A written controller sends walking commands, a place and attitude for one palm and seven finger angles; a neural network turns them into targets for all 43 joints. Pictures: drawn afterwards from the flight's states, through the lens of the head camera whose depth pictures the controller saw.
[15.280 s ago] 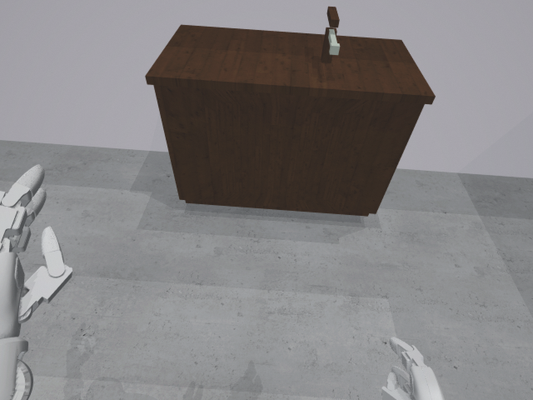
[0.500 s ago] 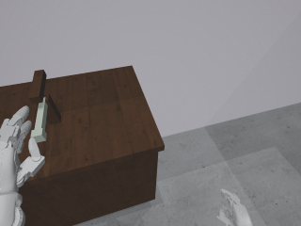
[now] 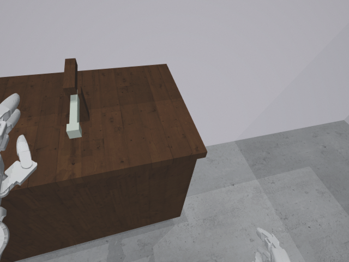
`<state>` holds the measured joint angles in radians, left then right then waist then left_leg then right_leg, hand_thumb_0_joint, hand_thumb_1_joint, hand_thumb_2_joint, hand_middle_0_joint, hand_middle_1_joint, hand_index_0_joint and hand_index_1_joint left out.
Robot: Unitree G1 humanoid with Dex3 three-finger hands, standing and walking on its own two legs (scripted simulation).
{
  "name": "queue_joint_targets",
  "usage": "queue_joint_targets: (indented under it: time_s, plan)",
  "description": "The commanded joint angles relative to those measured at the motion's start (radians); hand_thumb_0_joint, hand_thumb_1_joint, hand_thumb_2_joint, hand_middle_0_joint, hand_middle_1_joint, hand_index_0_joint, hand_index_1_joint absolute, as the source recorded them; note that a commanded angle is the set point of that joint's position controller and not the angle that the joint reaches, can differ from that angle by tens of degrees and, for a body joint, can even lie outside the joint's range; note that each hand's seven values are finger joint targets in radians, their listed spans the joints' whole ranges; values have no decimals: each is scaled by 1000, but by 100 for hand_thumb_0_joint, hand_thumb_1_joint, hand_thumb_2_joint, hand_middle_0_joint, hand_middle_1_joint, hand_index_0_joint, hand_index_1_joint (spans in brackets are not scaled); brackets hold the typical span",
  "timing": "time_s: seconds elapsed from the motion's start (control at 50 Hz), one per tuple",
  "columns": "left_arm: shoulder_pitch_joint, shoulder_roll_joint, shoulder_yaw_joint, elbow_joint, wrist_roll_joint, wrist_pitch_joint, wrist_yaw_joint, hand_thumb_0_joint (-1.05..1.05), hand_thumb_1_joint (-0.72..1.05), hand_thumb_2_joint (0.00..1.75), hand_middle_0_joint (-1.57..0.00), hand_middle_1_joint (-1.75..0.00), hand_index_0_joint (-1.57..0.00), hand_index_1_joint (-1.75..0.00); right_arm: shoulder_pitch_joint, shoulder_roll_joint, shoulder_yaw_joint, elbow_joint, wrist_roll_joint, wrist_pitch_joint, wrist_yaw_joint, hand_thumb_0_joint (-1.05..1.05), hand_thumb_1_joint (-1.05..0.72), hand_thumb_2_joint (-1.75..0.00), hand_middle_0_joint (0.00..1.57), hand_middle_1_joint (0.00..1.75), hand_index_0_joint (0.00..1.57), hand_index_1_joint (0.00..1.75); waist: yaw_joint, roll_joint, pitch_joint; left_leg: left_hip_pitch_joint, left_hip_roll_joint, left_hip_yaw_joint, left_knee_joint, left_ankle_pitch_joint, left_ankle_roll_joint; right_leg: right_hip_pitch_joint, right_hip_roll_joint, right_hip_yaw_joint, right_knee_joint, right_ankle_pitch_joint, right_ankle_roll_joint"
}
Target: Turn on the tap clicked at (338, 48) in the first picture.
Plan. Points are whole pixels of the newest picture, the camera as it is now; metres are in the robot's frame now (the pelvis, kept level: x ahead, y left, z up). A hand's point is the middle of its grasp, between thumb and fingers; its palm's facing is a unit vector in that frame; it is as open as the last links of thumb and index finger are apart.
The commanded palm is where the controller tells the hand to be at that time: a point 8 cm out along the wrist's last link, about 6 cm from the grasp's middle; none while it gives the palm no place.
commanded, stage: come to a stop and stand still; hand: left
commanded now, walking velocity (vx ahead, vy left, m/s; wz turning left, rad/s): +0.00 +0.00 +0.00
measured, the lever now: (74, 130) +0.37 +0.29 +0.06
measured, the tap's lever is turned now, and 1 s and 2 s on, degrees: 0 0 0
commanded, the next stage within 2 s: look again from close up in 1.56 s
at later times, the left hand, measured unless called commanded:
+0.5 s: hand (8, 178) +0.19 +0.29 +0.17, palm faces +0.46 -0.81 -0.35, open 7.4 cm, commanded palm +0.13 +0.31 +0.18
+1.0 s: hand (28, 165) +0.22 +0.27 +0.16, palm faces +0.47 -0.80 -0.37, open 7.4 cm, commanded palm +0.16 +0.30 +0.18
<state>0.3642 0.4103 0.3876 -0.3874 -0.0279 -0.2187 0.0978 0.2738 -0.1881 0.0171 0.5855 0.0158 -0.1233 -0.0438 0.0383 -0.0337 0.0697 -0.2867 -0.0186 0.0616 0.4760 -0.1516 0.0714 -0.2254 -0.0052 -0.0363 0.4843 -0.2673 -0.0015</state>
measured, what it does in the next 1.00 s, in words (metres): stands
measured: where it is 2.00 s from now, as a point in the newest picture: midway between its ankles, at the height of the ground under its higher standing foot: outside the picture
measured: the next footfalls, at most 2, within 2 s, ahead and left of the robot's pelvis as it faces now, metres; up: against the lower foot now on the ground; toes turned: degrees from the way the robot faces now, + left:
none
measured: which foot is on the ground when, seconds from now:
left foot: down 0.00-1.00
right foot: down 0.00-1.00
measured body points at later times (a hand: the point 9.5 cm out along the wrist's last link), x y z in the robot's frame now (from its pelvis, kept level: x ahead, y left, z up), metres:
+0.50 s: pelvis -0.01 +0.02 +0.00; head -0.01 +0.05 +0.45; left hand +0.16 +0.33 +0.19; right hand +0.18 -0.18 -0.06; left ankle +0.08 +0.07 -0.74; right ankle +0.04 -0.13 -0.73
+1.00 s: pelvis +0.02 +0.01 +0.00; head +0.02 +0.03 +0.45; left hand +0.18 +0.31 +0.18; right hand +0.21 -0.20 -0.07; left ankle +0.08 +0.08 -0.74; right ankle +0.04 -0.13 -0.74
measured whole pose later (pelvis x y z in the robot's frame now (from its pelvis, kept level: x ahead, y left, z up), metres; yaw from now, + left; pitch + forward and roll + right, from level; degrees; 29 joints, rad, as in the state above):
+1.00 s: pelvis +0.02 +0.01 +0.00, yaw +4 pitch -2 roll -2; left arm 0.40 0.34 0.35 -0.42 0.00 -0.20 0.10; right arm 0.23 -0.19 0.02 0.60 0.01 -0.13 -0.02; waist 0.03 -0.01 0.03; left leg -0.27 -0.01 0.10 0.45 -0.15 0.07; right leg -0.17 0.03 0.04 0.41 -0.21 0.01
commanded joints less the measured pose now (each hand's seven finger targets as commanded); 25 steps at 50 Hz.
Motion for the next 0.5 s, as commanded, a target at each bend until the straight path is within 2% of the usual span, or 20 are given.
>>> queue_joint_targets:
  time_s: [0.0,0.04,0.08,0.1,0.14,0.18,0.2,0.24,0.28,0.3,0.34,0.36,0.4,0.44,0.48]
  plan:
    - [-162,79,2,-269,4,-88,15,0,90,90,-20,-30,-20,-30,-147,-136,-53,-159,-1,-108,12,0,-90,-90,20,30,20,30,-8,198,-147,-55,142,-163,-250,-455,-20,112,-7,43,-24,-66,-26]
    - [-117,70,-4,-239,17,-81,18,0,90,90,-20,-30,-20,-30,-137,-142,-55,-147,-6,-109,20,0,-90,-90,20,30,20,30,-6,132,-136,-75,140,-177,-246,-475,-22,108,-6,62,-51,-86,-27]
    - [-93,76,6,-200,20,-70,17,0,90,90,-20,-30,-20,-30,-144,-146,-56,-143,-10,-98,24,0,-90,-90,20,30,20,30,-5,59,-84,-95,115,-162,-224,-486,-34,52,-7,89,-109,-163,-34]
    - [-82,91,26,-190,19,-67,17,0,90,90,-20,-30,-20,-30,-149,-148,-58,-136,-10,-94,24,0,-90,-90,20,30,20,30,-7,57,-69,-56,106,-153,-213,-470,-42,2,-4,101,-144,-179,-34]
    - [-122,99,36,-206,20,-69,17,0,90,90,-20,-30,-20,-30,-150,-142,-53,-136,-14,-86,20,0,-90,-90,20,30,20,30,-13,70,-62,-47,105,-169,-229,-466,-50,-10,1,97,-142,-173,-32]
    - [-137,118,65,-202,19,-71,17,0,90,90,-20,-30,-20,-30,-152,-135,-54,-136,-15,-80,15,0,-90,-90,20,30,20,30,-11,86,-72,-71,115,-176,-253,-478,-49,36,14,82,-111,-136,-26]
    - [-149,149,93,-228,17,-72,17,0,90,90,-20,-30,-20,-30,-162,-129,-52,-138,-15,-78,14,0,-90,-90,20,30,20,30,-9,106,-85,-59,119,-171,-264,-475,-53,50,19,72,-102,-116,-22]
    - [-146,131,88,-237,13,-73,15,0,90,90,-20,-30,-20,-30,-163,-123,-53,-145,-17,-74,11,0,-90,-90,20,30,20,30,-8,110,-128,-44,122,-162,-259,-451,-53,96,19,62,-82,-84,-21]
    - [-133,118,78,-259,11,-71,10,0,90,90,-20,-30,-20,-30,-165,-123,-55,-151,-17,-72,14,0,-90,-90,20,30,20,30,-7,103,-143,-10,112,-141,-231,-423,-50,88,14,70,-103,-81,-25]
    - [-128,117,76,-286,9,-71,5,0,90,90,-20,-30,-20,-30,-170,-122,-54,-152,-17,-74,18,0,-90,-90,20,30,20,30,-7,142,-157,18,111,-133,-244,-422,-60,75,20,60,-100,-84,-25]
    - [-116,93,52,-303,16,-70,7,0,90,90,-20,-30,-20,-30,-163,-130,-55,-153,-14,-78,19,0,-90,-90,20,30,20,30,-10,175,-155,12,135,-166,-279,-453,-57,86,32,50,-72,-67,-22]
    - [-104,88,47,-303,20,-67,8,0,90,90,-20,-30,-20,-30,-160,-132,-56,-153,-13,-79,22,0,-90,-90,20,30,20,30,-9,172,-159,7,145,-178,-297,-464,-59,97,39,40,-50,-59,-21]
    - [-82,87,48,-297,22,-61,9,0,90,90,-20,-30,-20,-30,-164,-132,-56,-153,-10,-80,24,0,-90,-90,20,30,20,30,-7,187,-156,27,160,-181,-311,-458,-61,83,43,35,-42,-45,-18]
    - [-82,73,35,-256,27,-51,13,0,90,90,-20,-30,-20,-30,-153,-137,-57,-146,-12,-74,24,0,-90,-90,20,30,20,30,-9,155,-125,-22,165,-182,-319,-498,-61,91,43,34,-39,-61,-20]
    - [-85,82,42,-231,31,-41,13,0,90,90,-20,-30,-20,-30,-154,-138,-61,-149,-11,-65,24,0,-90,-90,20,30,20,30,-7,148,-104,-61,165,-169,-329,-545,-62,100,50,29,-36,-87,-25]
